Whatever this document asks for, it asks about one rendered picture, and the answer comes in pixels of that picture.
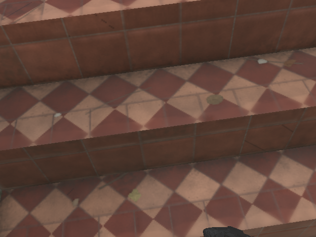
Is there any right robot hand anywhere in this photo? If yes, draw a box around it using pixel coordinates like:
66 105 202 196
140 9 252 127
202 226 254 237

